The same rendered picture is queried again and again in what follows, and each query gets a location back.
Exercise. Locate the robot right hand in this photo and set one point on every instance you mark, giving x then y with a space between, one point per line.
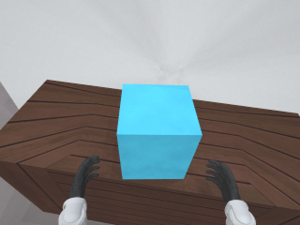
225 180

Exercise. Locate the robot right forearm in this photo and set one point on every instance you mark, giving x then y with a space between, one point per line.
237 213

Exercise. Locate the robot left hand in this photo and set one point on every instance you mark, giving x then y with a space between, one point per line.
81 178

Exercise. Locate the robot left forearm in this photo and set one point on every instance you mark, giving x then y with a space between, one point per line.
74 212

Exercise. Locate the carton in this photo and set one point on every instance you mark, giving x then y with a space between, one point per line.
158 131

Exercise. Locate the pedestal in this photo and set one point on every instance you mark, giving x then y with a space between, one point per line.
45 142

